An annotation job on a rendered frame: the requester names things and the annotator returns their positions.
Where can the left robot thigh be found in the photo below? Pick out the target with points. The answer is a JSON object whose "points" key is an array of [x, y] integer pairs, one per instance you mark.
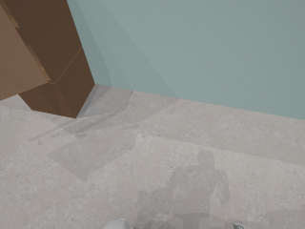
{"points": [[118, 224]]}

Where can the cupboard door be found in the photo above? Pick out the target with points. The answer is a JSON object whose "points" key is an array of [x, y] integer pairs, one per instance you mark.
{"points": [[19, 72]]}

